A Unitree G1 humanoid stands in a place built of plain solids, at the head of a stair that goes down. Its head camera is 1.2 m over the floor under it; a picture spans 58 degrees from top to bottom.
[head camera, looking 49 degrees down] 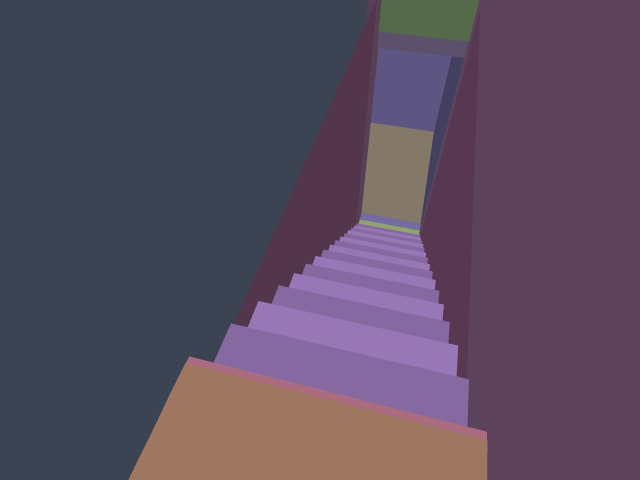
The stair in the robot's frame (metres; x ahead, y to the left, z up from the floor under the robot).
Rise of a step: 0.21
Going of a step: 0.24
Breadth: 0.86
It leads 14 degrees to the right of straight ahead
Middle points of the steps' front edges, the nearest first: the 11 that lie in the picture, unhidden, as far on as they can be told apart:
0.48 -0.03 0.00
0.71 -0.09 -0.21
0.94 -0.15 -0.41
1.17 -0.21 -0.62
1.40 -0.27 -0.83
1.64 -0.33 -1.04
1.87 -0.39 -1.25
2.10 -0.44 -1.45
2.33 -0.50 -1.66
2.56 -0.56 -1.87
2.79 -0.62 -2.08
